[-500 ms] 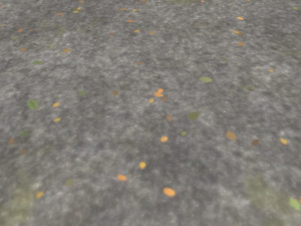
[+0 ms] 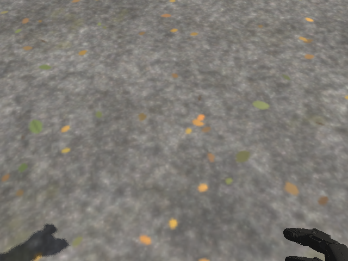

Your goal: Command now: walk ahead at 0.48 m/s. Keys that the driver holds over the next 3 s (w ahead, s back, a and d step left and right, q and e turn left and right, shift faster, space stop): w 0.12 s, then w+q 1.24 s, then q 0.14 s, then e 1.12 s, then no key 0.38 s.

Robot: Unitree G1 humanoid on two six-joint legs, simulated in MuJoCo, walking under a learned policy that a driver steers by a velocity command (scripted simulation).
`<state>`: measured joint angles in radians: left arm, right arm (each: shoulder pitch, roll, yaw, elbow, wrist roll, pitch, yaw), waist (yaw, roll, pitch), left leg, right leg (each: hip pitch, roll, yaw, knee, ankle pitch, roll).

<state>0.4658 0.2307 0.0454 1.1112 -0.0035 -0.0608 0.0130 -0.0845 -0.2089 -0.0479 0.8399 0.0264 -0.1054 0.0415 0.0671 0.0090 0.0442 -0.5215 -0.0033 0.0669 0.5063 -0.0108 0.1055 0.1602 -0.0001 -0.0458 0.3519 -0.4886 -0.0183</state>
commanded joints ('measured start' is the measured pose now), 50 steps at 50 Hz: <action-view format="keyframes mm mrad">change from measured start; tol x16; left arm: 1 77 -8 -22 -83 4 -22 -15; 21 -565 96 23 -300 -16 -55 -20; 24 -490 148 39 -293 -20 -72 -26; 27 -88 335 102 -214 13 -72 -11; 32 -300 104 33 -248 15 -60 -19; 50 -175 261 84 -210 -21 -5 12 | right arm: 1 511 -304 -93 87 -30 6 -16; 6 206 -96 -22 51 -35 -18 -1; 28 525 -100 -20 6 16 6 -60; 50 121 -141 -51 -223 -1 68 21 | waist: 1 -177 179 -435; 5 -101 5 -104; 12 -57 38 -1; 25 -22 94 -82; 28 21 -312 -390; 33 -58 -134 -63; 50 -59 -113 -24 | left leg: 1 981 372 -654 -47 -294 272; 2 966 391 -850 -205 -388 265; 5 475 283 -435 -294 -189 149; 9 251 202 -291 -383 -122 154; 23 395 214 -344 -232 -157 85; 26 245 84 -275 189 -101 14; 28 -265 -23 -196 732 -582 -59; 29 -315 27 -216 794 -504 -50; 42 -197 132 -104 309 35 -80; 50 -18 9 52 139 -181 13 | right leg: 1 -690 33 36 901 244 -9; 2 -810 52 196 1046 -61 -33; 16 -757 -96 92 299 562 41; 22 -670 -56 112 121 502 39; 25 -406 -41 89 72 393 -5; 27 224 -413 592 37 239 -202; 28 230 -449 790 -47 82 -235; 34 -271 -273 218 -182 362 -135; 46 -128 -290 -111 -192 590 -119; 50 -53 -305 -173 25 1091 -84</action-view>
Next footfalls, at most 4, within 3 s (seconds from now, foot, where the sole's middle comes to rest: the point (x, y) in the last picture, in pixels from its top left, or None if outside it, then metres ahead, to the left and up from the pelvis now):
0.52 right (228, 258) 0.46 -0.12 -0.75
1.04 left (140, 206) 0.65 0.22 -0.75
1.52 right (145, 137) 0.99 0.24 -0.75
1.88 left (106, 170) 0.80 0.39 -0.75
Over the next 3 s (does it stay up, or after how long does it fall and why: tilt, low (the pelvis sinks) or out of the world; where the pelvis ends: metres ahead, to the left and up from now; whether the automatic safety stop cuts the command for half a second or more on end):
stays up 0.86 0.25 0.02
